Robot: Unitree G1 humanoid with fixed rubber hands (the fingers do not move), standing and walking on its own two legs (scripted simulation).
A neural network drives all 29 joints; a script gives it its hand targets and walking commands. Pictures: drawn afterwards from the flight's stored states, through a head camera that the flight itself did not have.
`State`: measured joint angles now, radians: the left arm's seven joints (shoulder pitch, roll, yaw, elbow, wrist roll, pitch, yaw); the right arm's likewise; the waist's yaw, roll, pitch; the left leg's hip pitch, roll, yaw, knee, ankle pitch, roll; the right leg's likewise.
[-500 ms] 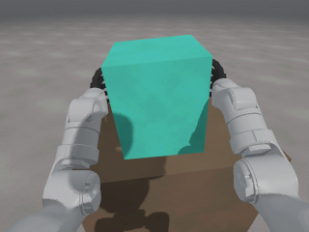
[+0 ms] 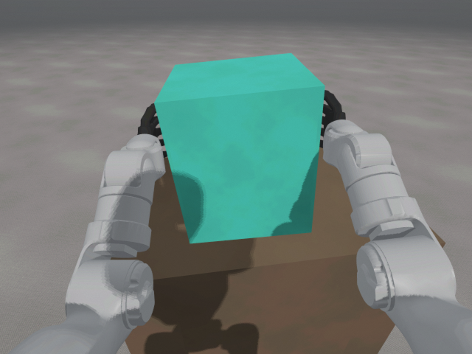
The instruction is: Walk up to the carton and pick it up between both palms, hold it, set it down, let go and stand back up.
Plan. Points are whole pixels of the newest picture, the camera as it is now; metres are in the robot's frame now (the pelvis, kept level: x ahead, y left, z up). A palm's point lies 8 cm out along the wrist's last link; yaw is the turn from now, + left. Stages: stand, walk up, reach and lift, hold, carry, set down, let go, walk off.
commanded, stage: hold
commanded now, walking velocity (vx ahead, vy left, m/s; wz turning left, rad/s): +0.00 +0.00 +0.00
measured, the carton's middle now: (241, 146) +0.40 -0.01 +0.24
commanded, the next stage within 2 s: set down in 0.72 s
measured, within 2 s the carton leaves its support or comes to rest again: neither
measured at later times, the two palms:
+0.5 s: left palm (149, 145) +0.38 +0.15 +0.25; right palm (333, 132) +0.38 -0.15 +0.27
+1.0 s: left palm (147, 147) +0.39 +0.15 +0.24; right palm (324, 133) +0.40 -0.15 +0.26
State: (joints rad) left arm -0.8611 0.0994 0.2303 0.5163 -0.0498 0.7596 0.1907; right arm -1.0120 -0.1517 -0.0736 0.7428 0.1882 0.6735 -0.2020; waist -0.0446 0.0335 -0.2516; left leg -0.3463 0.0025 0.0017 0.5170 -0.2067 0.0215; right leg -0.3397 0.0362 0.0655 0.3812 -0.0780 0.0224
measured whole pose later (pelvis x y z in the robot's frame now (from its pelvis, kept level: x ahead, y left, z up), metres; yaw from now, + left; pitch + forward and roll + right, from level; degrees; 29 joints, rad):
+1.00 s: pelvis +0.00 +0.00 +0.00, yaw +0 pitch +2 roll -2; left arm -0.89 0.08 0.27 0.66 -0.01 0.60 0.17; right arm -1.03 -0.15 -0.07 0.88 0.19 0.52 -0.19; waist -0.02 0.03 -0.25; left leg -0.34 0.00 0.00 0.52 -0.21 0.02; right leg -0.33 0.04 0.07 0.38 -0.08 0.02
